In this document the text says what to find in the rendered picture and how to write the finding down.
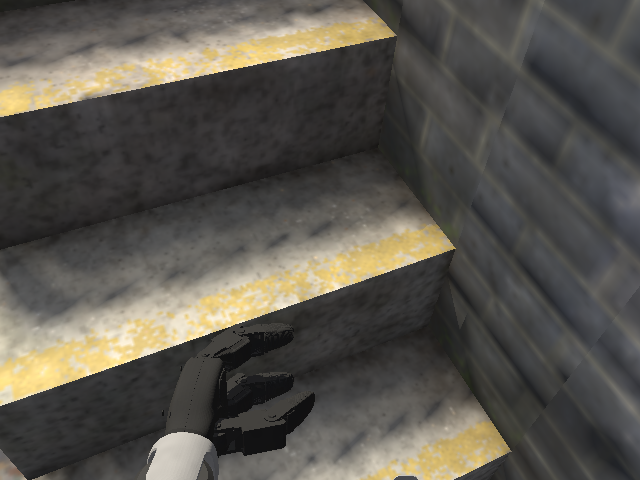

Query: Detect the left robot forearm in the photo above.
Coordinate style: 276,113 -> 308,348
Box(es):
134,432 -> 219,480

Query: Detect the left robot hand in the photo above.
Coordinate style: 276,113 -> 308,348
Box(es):
162,323 -> 315,458

